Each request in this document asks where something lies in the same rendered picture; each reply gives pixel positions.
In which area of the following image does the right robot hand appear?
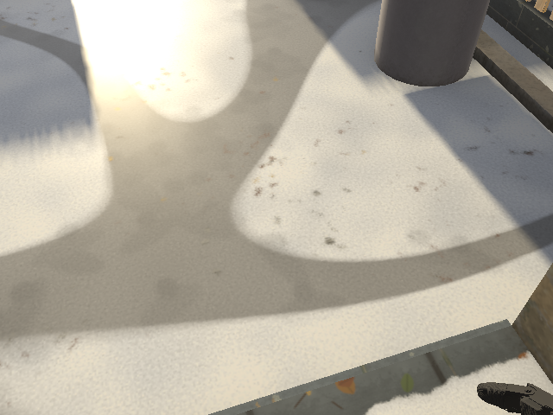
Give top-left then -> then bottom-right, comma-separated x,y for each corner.
477,382 -> 553,415

